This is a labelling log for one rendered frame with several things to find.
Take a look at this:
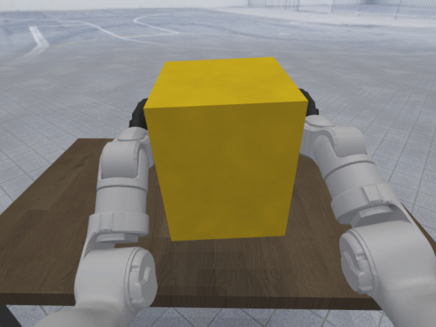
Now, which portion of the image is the robot left upper arm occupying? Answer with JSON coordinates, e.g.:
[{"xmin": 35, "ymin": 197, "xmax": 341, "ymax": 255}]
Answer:
[{"xmin": 33, "ymin": 247, "xmax": 157, "ymax": 327}]

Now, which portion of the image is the right robot forearm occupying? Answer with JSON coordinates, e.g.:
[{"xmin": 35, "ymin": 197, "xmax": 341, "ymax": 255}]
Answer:
[{"xmin": 299, "ymin": 115, "xmax": 436, "ymax": 264}]

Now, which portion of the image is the left robot forearm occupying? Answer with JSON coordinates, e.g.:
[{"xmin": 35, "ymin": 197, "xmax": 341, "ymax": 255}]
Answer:
[{"xmin": 74, "ymin": 127, "xmax": 155, "ymax": 300}]

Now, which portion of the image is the robot left hand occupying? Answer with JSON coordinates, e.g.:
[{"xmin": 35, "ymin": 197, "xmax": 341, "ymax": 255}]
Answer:
[{"xmin": 129, "ymin": 98, "xmax": 148, "ymax": 130}]

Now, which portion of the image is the robot right upper arm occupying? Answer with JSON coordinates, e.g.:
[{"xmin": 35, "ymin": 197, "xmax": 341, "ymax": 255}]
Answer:
[{"xmin": 339, "ymin": 219, "xmax": 436, "ymax": 327}]

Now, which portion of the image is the table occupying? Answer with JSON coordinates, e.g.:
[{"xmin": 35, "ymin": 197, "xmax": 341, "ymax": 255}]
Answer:
[{"xmin": 0, "ymin": 138, "xmax": 436, "ymax": 327}]

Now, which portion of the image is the robot right hand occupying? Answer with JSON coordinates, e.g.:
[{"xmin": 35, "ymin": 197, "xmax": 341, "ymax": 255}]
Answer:
[{"xmin": 300, "ymin": 89, "xmax": 319, "ymax": 116}]

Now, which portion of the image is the carton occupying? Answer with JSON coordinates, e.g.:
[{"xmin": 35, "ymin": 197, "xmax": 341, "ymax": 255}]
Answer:
[{"xmin": 143, "ymin": 57, "xmax": 308, "ymax": 241}]

